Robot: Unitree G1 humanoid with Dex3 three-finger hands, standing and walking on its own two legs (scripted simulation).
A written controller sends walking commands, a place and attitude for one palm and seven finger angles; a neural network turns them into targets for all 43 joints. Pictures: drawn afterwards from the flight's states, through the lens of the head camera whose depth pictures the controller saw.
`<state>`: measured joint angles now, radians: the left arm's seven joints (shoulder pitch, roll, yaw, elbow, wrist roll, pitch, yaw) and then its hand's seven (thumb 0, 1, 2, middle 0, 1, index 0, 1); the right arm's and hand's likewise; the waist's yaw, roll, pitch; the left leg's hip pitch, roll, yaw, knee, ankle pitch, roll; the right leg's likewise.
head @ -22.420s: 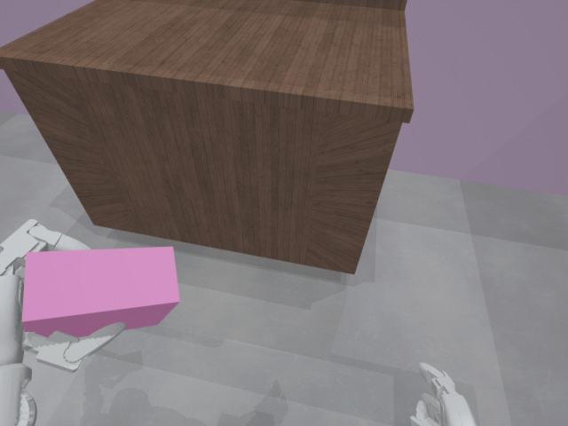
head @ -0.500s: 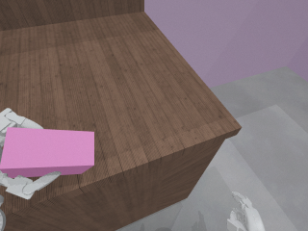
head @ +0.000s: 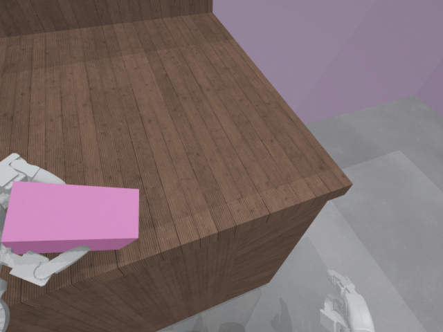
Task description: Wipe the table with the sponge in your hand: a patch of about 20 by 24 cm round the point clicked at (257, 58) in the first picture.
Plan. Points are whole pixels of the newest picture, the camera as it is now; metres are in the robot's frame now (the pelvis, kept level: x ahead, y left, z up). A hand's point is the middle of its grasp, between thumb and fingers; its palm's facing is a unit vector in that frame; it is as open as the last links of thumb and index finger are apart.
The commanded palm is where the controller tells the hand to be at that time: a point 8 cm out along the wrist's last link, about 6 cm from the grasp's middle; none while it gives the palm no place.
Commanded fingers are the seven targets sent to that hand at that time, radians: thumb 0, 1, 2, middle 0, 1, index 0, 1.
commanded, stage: shuffle to correct the standing spot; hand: left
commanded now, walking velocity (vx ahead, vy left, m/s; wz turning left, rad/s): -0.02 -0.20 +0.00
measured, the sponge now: (95, 221) +0.23 +0.19 +0.14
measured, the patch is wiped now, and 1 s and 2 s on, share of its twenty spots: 0.00 0.00 0.00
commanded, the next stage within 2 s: none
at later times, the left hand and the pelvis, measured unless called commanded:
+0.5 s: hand (46, 218) +0.22 +0.24 +0.17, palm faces +0.31 -0.85 -0.42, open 10.5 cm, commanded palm +0.16 +0.28 +0.18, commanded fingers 0.00 0.10 1.30 -1.20 -1.60 -1.20 -1.60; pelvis +0.00 +0.00 +0.00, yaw +0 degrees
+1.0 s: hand (45, 222) +0.22 +0.24 +0.17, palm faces +0.33 -0.85 -0.42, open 10.5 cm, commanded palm +0.15 +0.28 +0.18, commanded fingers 0.00 0.10 1.30 -1.20 -1.60 -1.20 -1.60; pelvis +0.00 +0.00 +0.00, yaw +1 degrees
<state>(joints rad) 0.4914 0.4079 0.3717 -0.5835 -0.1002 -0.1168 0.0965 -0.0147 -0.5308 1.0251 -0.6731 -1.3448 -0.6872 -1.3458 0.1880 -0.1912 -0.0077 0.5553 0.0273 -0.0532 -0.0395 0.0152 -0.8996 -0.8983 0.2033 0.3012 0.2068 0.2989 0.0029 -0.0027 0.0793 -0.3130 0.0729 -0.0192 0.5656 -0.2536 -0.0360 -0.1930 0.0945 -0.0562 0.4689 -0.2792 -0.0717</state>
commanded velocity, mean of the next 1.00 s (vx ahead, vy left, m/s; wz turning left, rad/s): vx -0.02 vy -0.20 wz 0.00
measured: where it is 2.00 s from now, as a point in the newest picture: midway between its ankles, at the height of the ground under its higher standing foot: outside the picture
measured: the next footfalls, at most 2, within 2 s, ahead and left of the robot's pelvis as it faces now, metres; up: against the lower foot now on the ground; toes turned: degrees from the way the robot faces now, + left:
none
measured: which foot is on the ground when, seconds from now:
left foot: down 0.00-1.00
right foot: down 0.00-1.00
